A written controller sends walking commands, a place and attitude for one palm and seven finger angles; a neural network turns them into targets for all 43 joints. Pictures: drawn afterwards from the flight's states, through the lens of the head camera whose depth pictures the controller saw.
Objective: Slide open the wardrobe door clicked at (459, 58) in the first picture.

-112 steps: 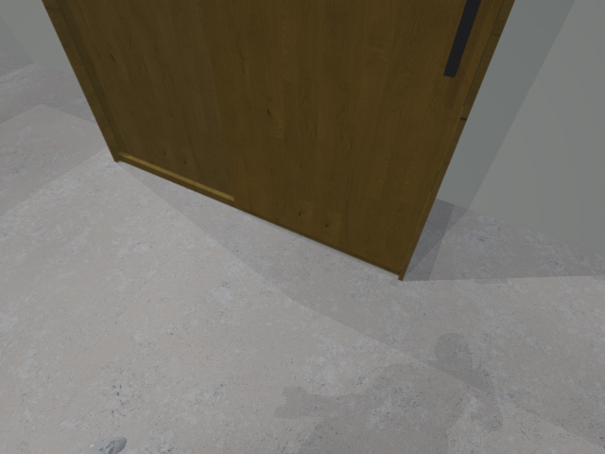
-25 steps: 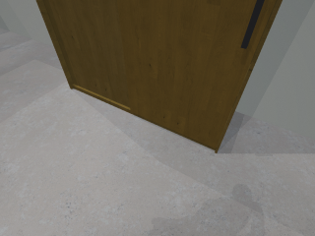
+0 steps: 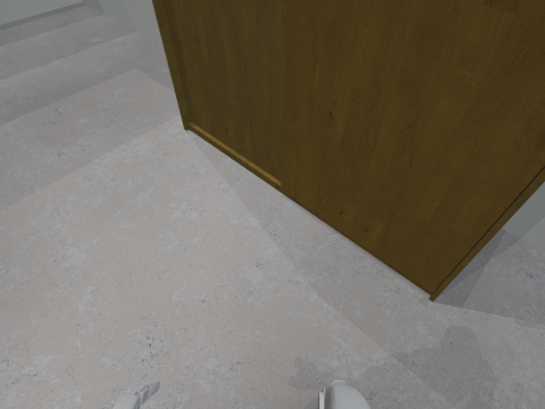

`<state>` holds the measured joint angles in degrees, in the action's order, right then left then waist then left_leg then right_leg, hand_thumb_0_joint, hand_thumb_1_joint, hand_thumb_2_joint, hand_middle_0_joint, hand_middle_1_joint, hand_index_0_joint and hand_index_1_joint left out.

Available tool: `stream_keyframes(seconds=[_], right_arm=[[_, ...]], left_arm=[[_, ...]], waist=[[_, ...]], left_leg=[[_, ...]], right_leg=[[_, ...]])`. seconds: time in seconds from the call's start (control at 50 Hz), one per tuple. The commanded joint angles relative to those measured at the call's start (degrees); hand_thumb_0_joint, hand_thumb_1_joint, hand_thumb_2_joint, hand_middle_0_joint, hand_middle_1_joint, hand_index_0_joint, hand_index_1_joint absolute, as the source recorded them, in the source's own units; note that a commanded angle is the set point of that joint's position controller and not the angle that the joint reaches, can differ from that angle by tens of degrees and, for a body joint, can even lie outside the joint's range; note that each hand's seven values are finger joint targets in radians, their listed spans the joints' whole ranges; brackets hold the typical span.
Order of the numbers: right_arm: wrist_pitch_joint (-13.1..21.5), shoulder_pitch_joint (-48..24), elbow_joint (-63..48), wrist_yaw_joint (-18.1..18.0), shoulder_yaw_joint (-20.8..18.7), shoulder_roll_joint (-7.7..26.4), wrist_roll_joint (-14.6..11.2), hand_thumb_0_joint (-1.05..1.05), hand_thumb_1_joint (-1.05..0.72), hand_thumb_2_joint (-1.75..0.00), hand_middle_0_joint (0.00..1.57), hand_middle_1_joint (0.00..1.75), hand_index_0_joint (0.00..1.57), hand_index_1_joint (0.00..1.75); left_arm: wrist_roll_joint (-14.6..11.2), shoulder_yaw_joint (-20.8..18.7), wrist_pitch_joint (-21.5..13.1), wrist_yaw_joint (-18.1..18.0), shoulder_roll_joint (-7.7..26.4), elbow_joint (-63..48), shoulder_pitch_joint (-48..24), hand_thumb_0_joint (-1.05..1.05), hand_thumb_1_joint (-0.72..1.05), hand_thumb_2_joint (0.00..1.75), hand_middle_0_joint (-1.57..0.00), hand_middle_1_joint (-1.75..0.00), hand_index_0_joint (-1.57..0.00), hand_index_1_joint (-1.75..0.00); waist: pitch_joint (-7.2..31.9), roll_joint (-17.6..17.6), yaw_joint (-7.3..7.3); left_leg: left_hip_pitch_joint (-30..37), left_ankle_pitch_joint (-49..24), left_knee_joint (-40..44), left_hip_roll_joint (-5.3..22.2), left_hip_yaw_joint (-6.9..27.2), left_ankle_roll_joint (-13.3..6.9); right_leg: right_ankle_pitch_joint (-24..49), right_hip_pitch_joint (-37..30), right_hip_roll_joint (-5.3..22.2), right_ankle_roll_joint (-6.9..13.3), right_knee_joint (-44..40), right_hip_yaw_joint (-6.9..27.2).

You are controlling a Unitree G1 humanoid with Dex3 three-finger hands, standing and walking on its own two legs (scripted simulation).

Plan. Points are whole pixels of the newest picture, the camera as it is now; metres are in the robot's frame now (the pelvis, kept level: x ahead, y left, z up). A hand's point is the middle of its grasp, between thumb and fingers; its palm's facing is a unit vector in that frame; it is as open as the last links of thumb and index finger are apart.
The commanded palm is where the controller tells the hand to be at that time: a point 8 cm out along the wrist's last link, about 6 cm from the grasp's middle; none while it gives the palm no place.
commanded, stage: walk to a spot facing it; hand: right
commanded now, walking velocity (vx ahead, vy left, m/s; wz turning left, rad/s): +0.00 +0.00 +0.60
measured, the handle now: out of the picture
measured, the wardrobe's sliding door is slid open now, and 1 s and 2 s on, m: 0.00 0.00 0.00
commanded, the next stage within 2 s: none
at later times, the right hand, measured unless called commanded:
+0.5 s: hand (393, 319) +0.30 -0.23 -0.15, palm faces -0.30 +0.93 -0.23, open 7.4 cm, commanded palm none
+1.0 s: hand (359, 297) +0.36 -0.18 -0.19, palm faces -0.54 +0.82 -0.18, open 7.4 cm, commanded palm none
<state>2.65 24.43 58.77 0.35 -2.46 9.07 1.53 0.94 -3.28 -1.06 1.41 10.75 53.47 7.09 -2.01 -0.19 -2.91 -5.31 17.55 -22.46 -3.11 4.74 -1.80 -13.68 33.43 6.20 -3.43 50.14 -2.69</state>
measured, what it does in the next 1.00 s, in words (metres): walks ahead, turning left: right foot, then left foot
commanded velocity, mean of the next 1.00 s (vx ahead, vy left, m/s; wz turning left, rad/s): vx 0.00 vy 0.00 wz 0.60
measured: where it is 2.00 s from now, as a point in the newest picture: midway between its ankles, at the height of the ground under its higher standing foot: outside the picture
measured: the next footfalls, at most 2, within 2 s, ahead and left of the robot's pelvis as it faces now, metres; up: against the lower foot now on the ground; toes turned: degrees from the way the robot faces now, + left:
right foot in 0.12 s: +0.19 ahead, -0.15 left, +0.00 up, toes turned -1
left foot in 0.62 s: +0.15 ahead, +0.08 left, +0.00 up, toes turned +30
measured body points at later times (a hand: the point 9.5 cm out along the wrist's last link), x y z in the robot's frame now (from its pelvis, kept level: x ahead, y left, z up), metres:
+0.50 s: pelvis +0.12 -0.07 +0.00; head +0.15 -0.06 +0.45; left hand +0.05 +0.18 -0.15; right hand +0.32 -0.27 -0.14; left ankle +0.12 +0.08 -0.69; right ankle +0.15 -0.15 -0.74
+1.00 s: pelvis +0.16 -0.07 -0.02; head +0.21 -0.07 +0.43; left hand +0.10 +0.19 -0.14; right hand +0.39 -0.22 -0.17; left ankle +0.11 +0.06 -0.74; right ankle +0.24 -0.15 -0.74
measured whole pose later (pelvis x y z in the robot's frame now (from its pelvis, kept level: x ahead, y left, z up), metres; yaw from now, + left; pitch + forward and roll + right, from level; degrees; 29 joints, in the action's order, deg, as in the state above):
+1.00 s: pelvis +0.16 -0.07 -0.02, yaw +37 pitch +1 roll +1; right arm -3.7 9.5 50.5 0.5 -4.5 13.2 0.7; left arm 0.7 -2.1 0.2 -1.1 10.8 49.5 9.7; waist -3.6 -2.9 -0.3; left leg -22.2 18.8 -38.7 -2.2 5.8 1.4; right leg -18.3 18.8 3.2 -1.5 36.3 -5.6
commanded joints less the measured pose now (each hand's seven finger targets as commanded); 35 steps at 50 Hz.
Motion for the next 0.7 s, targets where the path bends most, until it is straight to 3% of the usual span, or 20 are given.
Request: stream_keyframes(seconds=[0.0,0.02,0.04,0.06,0.08,0.1,0.12,0.16,0.18,0.22,0.38,0.48,0.52,0.54,0.56,0.58,0.6,0.62,0.64,0.68], right_arm=[[0.48,0.28,-4.0,-1.13,-3.55,12.49,0.18,0.0,-0.9,-0.9,0.2,0.3,0.2,0.3],[0.25,-0.55,-4.46,-1.25,-3.76,12.61,0.08,0.0,-0.9,-0.9,0.2,0.3,0.2,0.3],[0.03,-2.06,-4.82,-1.28,-3.94,12.77,-0.09,0.0,-0.9,-0.9,0.2,0.3,0.2,0.3],[-0.17,-1.8,-5.4,-1.17,-3.97,11.21,-0.59,0.0,-0.9,-0.9,0.2,0.3,0.2,0.3],[-0.55,0.85,-6.17,-0.59,-3.84,7.81,-1.51,0.0,-0.9,-0.9,0.2,0.3,0.2,0.3],[-0.38,0.75,-7.17,-0.31,-3.43,6.81,-1.15,0.0,-0.9,-0.9,0.2,0.3,0.2,0.3],[-0.88,-0.99,-6.88,-0.34,-3.37,7.86,-0.71,0.0,-0.9,-0.9,0.2,0.3,0.2,0.3],[-1.99,-5.39,-7.82,0.77,-3.7,7.89,-0.02,0.0,-0.9,-0.9,0.2,0.3,0.2,0.3],[-2.77,-5.18,-7.76,1.34,-3.64,7.15,0.16,0.0,-0.9,-0.9,0.2,0.3,0.2,0.3],[-4.45,-3.44,-7.42,1.68,-3.51,5.74,0.02,0.0,-0.9,-0.9,0.2,0.3,0.2,0.3],[-6.01,-13.52,-11.82,1.71,-3.39,5.21,0.23,0.0,-0.9,-0.9,0.2,0.3,0.2,0.3],[-5.25,-18.67,-13.83,1.43,-2.88,5.17,0.15,0.0,-0.9,-0.9,0.2,0.3,0.2,0.3],[-4.69,-18.31,-14.01,1.23,-2.83,5.67,0.08,0.0,-0.9,-0.9,0.2,0.3,0.2,0.3],[-4.25,-16.71,-13.61,1.0,-2.85,6.49,0.08,0.0,-0.9,-0.9,0.2,0.3,0.2,0.3],[-3.65,-12.58,-12.42,0.69,-3.18,8.19,0.09,0.0,-0.9,-0.9,0.2,0.3,0.2,0.3],[-2.76,-8.08,-11.34,-0.13,-4.25,14.5,0.51,0.0,-0.9,-0.9,0.2,0.3,0.2,0.3],[-2.67,-4.35,-10.38,-0.9,-5.32,19.53,-0.46,0.0,-0.9,-0.9,0.2,0.3,0.2,0.3],[-3.0,-4.91,-10.37,-1.55,-5.42,18.96,-0.99,0.0,-0.9,-0.9,0.2,0.3,0.2,0.3],[-3.45,-9.13,-11.32,-1.84,-5.31,17.38,-0.87,0.0,-0.9,-0.9,0.2,0.3,0.2,0.3],[-3.8,-16.08,-13.21,-1.88,-4.12,14.28,-0.61,0.0,-0.9,-0.9,0.2,0.3,0.2,0.3]], left_arm=[[-0.47,-0.82,-2.11,-0.56,3.83,-6.59,-4.77,0.0,0.9,0.9,-0.2,-0.3,-0.2,-0.3],[-0.52,-1.01,-2.22,-0.95,4.49,-6.19,-2.64,0.0,0.9,0.9,-0.2,-0.3,-0.2,-0.3],[-0.44,-1.24,-2.38,-1.55,5.68,-4.43,3.25,0.0,0.9,0.9,-0.2,-0.3,-0.2,-0.3],[-0.14,-1.72,-2.61,-2.54,8.83,-2.32,10.58,0.0,0.9,0.9,-0.2,-0.3,-0.2,-0.3],[0.71,-3.23,-2.83,-3.08,16.13,-1.23,16.8,0.0,0.9,0.9,-0.2,-0.3,-0.2,-0.3],[0.22,-2.67,-2.04,-2.82,17.33,-1.4,18.82,0.0,0.9,0.9,-0.2,-0.3,-0.2,-0.3],[-0.03,-1.88,-2.11,-2.87,14.54,-2.22,14.49,0.0,0.9,0.9,-0.2,-0.3,-0.2,-0.3],[0.16,-0.65,-2.1,-2.93,9.52,-3.97,6.67,0.0,0.9,0.9,-0.2,-0.3,-0.2,-0.3],[0.29,-0.15,-2.17,-2.94,7.81,-3.99,4.82,0.0,0.9,0.9,-0.2,-0.3,-0.2,-0.3],[0.2,-0.1,-2.13,-3.12,7.16,-3.84,3.37,0.0,0.9,0.9,-0.2,-0.3,-0.2,-0.3],[0.38,-1.4,-1.46,-2.97,8.61,-1.81,8.64,0.0,0.9,0.9,-0.2,-0.3,-0.2,-0.3],[0.89,-2.25,-0.67,-2.52,10.43,-0.5,11.38,0.0,0.9,0.9,-0.2,-0.3,-0.2,-0.3],[0.94,-2.59,-0.35,-2.37,11.45,-0.41,11.49,0.0,0.9,0.9,-0.2,-0.3,-0.2,-0.3],[0.8,-2.7,-0.13,-2.16,11.37,-0.5,11.8,0.0,0.9,0.9,-0.2,-0.3,-0.2,-0.3],[0.46,-2.57,-0.01,-1.92,11.41,-0.97,11.49,0.0,0.9,0.9,-0.2,-0.3,-0.2,-0.3],[-0.1,-1.87,0.37,-1.41,8.56,-2.45,12.92,0.0,0.9,0.9,-0.2,-0.3,-0.2,-0.3],[-0.03,-0.97,0.83,-1.69,6.15,-5.36,9.58,0.0,0.9,0.9,-0.2,-0.3,-0.2,-0.3],[-0.31,-1.02,1.49,-2.63,7.15,-5.39,7.62,0.0,0.9,0.9,-0.2,-0.3,-0.2,-0.3],[-0.15,-1.04,1.88,-2.79,7.07,-5.51,6.19,0.0,0.9,0.9,-0.2,-0.3,-0.2,-0.3],[0.33,-1.13,2.68,-2.7,7.01,-4.26,6.81,0.0,0.9,0.9,-0.2,-0.3,-0.2,-0.3]], waist=[[-1.91,-8.3,0.46],[-1.28,-7.92,1.55],[0.97,-6.66,4.32],[5.47,-2.57,6.87],[12.76,13.97,8.12],[13.27,16.4,7.5],[11.4,12.13,6.58],[0.85,11.25,3.83],[-0.25,9.52,2.42],[0.64,11.05,0.88],[0.98,5.98,3.67],[1.69,7.23,5.61],[3.15,8.93,5.29],[4.16,7.05,4.3],[6.26,4.5,1.64],[10.25,-10.3,-0.11],[10.56,-16.86,-1.56],[10.73,-10.81,-1.7],[7.97,-10.31,-0.31],[3.96,-7.39,2.84]], left_leg=[[-3.84,-22.47,3.7,13.29,12.07,-7.37],[-5.32,-24.78,0.81,12.75,12.09,-6.56],[-7.06,-27.0,-5.11,10.13,9.91,-4.96],[-12.99,-24.53,-15.09,6.96,8.21,-3.08],[-24.15,1.99,-32.53,-1.17,0.31,0.41],[-27.25,19.61,-46.51,-0.97,-2.37,1.49],[-28.0,17.34,-52.48,1.56,-1.55,1.89],[-29.38,10.95,-54.04,6.22,-3.27,2.87],[-27.47,7.65,-52.16,7.04,-4.25,3.15],[-24.83,3.13,-49.45,7.36,-5.95,3.84],[-25.95,0.0,-34.61,9.04,-7.41,5.48],[-21.19,3.45,-23.59,7.26,-10.16,4.37],[-17.86,4.32,-17.7,6.24,-10.99,3.39],[-13.44,0.76,-12.63,5.25,-11.51,2.73],[-5.03,-6.68,-5.68,5.45,-11.15,1.51],[9.39,-21.43,-1.49,16.66,3.68,-3.2],[11.16,-46.35,-0.9,27.89,17.56,-10.14],[7.44,-42.37,-0.86,26.67,14.95,-11.96],[4.56,-34.64,-0.26,23.89,13.9,-11.03],[-4.38,-25.22,1.71,19.02,7.54,-8.58]], right_leg=[[-0.28,-7.0,-2.9,0.75,-10.11,-1.77],[0.63,-12.37,-3.45,0.99,-14.09,-1.73],[3.63,-20.61,-4.33,1.27,-20.14,-2.47],[6.56,-34.42,-1.03,2.18,-23.2,0.04],[15.4,-46.21,17.05,7.82,-24.08,19.45],[18.36,-41.71,25.47,13.09,-29.59,26.98],[11.4,-35.13,24.47,13.22,-32.63,25.1],[4.48,-22.22,19.59,12.04,-35.03,16.2],[5.93,-18.75,16.51,10.55,-35.2,10.49],[9.08,-16.55,13.31,9.31,-35.04,1.21],[12.75,-23.31,15.41,11.18,-34.81,-4.16],[20.48,-26.43,16.99,10.84,-29.76,-7.39],[23.38,-28.04,17.37,9.53,-25.5,-8.73],[24.08,-26.9,16.7,7.83,-21.41,-9.97],[23.59,-23.42,15.11,5.05,-13.04,-12.86],[7.92,-9.06,9.73,1.05,1.37,-15.72],[-22.2,2.26,1.83,-1.73,14.16,-10.54],[-22.29,2.08,2.64,-1.14,17.41,-2.27],[-18.72,3.02,3.24,-1.28,18.93,-0.85],[-11.51,-0.6,3.37,-1.97,16.58,-0.19]])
